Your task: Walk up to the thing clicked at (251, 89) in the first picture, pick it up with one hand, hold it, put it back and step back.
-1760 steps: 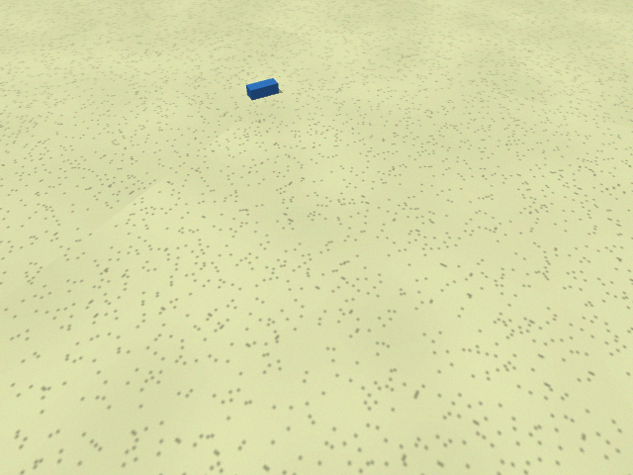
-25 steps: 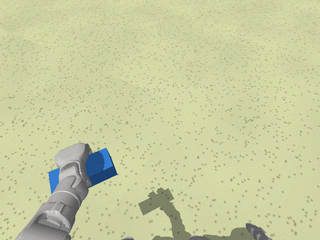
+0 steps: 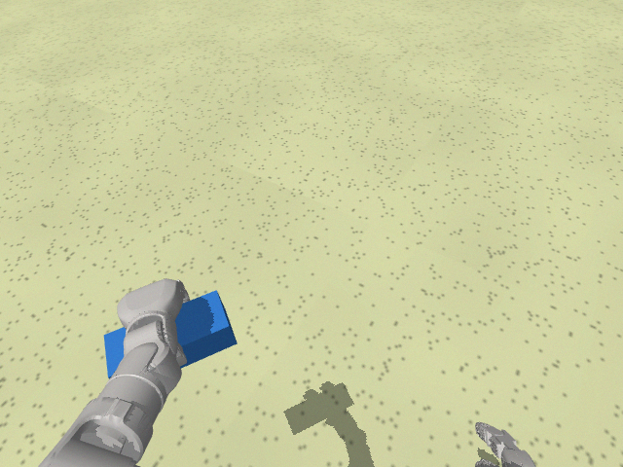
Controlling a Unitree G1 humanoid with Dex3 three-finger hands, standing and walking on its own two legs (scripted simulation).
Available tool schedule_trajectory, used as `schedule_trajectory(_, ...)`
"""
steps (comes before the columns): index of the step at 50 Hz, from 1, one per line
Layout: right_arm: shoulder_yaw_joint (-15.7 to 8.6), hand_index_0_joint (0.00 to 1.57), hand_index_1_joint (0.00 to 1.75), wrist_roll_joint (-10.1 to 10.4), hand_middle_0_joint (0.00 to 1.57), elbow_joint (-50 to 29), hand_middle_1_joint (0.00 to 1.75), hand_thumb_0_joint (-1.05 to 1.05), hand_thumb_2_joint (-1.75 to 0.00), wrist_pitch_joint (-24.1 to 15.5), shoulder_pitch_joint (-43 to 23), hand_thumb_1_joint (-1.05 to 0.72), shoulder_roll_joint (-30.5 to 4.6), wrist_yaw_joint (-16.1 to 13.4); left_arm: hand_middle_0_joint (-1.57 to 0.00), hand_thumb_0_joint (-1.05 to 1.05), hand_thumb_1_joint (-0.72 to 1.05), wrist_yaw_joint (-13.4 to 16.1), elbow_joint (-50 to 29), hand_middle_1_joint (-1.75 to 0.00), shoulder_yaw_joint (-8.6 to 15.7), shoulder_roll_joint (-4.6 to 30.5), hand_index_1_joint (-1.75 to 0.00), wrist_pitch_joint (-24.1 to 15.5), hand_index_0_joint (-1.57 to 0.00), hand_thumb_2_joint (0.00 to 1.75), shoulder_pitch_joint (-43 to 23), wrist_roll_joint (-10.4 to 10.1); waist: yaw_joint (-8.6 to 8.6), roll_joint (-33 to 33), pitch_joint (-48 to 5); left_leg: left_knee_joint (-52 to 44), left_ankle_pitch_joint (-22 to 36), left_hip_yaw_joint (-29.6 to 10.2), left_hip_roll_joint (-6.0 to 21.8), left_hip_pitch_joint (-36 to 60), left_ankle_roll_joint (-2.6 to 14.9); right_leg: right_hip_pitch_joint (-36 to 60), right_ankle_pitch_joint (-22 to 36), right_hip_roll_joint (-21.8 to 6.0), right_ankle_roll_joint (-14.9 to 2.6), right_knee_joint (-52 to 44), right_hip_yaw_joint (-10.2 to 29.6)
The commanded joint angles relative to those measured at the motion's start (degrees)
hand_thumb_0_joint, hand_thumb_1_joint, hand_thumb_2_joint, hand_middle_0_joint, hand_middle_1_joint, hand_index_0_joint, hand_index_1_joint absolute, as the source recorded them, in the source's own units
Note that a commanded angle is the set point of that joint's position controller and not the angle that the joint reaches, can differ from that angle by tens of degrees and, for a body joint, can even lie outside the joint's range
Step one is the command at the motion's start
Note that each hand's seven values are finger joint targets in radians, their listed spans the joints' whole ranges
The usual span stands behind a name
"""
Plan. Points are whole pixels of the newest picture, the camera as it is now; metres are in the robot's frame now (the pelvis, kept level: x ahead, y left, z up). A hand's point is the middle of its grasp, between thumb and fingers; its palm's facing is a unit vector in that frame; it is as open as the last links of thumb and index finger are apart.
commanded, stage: hold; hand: left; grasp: from above
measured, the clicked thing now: (173, 339) +0.33 +0.23 -0.09
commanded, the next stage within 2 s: crouch in 1.34 s
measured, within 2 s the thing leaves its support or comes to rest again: neither
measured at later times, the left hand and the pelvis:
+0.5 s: hand (165, 337) +0.30 +0.22 -0.03, palm faces -0.38 -0.18 -0.91, open 9.9 cm; pelvis -0.01 -0.01 +0.01, yaw +0 degrees
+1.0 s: hand (161, 332) +0.30 +0.22 -0.01, palm faces -0.40 -0.19 -0.90, open 9.9 cm; pelvis +0.00 +0.00 +0.01, yaw +0 degrees
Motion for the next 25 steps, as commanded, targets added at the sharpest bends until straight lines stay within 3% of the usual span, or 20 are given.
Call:
schedule_trajectory(1, -2.19, 0.20, 0.30, 0.28, 0.20, -6.62, 0.30, 0.00, -0.89, -2.17, -2.70, -0.88, -7.51, -0.46, -1.00, 0.00, 0.70, 1.99, -10.97, -0.66, 3.17, 10.54, -0.63, 0.60, -1.02, 0.59, -20.74, 1.77, -0.07, -1.80, -14.25, -5.55, 12.97, 0.71, -2.64, 8.17, 1.27, 5.15, 13.44, 3.17, -1.42, -5.72, -0.75)
schedule_trajectory(8, -1.75, 0.20, 0.30, 0.32, 0.20, -7.40, 0.30, 0.00, -0.89, -2.44, -3.71, -0.88, -7.47, -0.48, -0.98, 0.00, 0.70, 0.34, -11.81, -0.70, 2.88, 10.81, -0.66, 0.74, -1.01, 0.60, -20.04, 1.46, 0.10, -2.92, -12.43, -7.06, 10.74, 0.64, -2.70, 8.24, 1.54, 5.61, 11.18, 3.02, -1.28, -7.30, -0.62)
schedule_trajectory(10, -1.79, 0.20, 0.30, 0.41, 0.20, -7.69, 0.30, 0.00, -0.89, -2.47, -4.36, -0.88, -7.29, -0.62, -0.99, 0.00, 0.71, 0.10, -12.13, -0.71, 3.18, 11.43, -0.67, 0.61, -1.02, 0.61, -19.54, 1.78, 0.88, -2.30, -12.78, -7.34, 10.64, 0.64, -2.75, 8.42, 1.33, 6.15, 10.62, 3.08, -1.39, -7.50, -0.65)
schedule_trajectory(13, -1.66, 0.20, 0.30, 0.30, 0.20, -7.96, 0.30, 0.00, -0.89, -2.48, -4.42, -0.88, -7.33, -0.55, -1.00, 0.00, 0.73, 0.07, -13.76, -0.72, 3.59, 11.87, -0.68, 0.65, -1.03, 0.62, -19.27, 1.83, 0.77, -2.99, -12.81, -7.52, 10.84, 0.95, -2.95, 8.91, 1.55, 6.87, 11.08, 2.85, -1.15, -7.96, -0.62)
schedule_trajectory(15, -1.62, 0.20, 0.30, 0.42, 0.20, -7.97, 0.30, 0.00, -0.89, -2.44, -4.83, -0.88, -7.27, -0.57, -1.01, 0.00, 0.73, -0.24, -13.43, -0.71, 2.62, 10.62, -0.67, 0.73, -1.04, 0.62, -19.68, 2.12, 0.22, -3.68, -12.55, -7.75, 11.12, 1.00, -2.84, 9.61, 1.82, 6.34, 11.72, 2.83, -1.06, -8.13, -0.64)
schedule_trajectory(17, -1.73, 0.20, 0.30, 0.35, 0.20, -7.96, 0.30, 0.00, -0.89, -2.51, -4.74, -0.88, -7.46, -0.67, -1.01, 0.00, 0.73, -0.30, -15.30, -0.71, 3.90, 13.06, -0.68, 0.38, -1.04, 0.62, -20.93, 2.45, 0.75, -2.62, -13.64, -7.79, 11.66, 1.09, -2.94, 10.12, 1.80, 7.26, 12.09, 2.72, -1.06, -8.32, -0.64)
schedule_trajectory(25, -1.35, 0.20, 0.30, 0.50, 0.20, -8.47, 0.30, 0.00, -0.89, -2.43, -5.99, -0.88, -7.07, -0.77, -1.01, 0.00, 0.72, -1.17, -14.93, -0.71, 3.37, 11.81, -0.68, 0.87, -1.03, 0.64, -18.18, 2.05, 0.95, -2.66, -11.46, -9.20, 9.71, 1.21, -2.90, 10.62, 1.69, 7.30, 9.80, 2.79, -1.14, -9.55, -0.70)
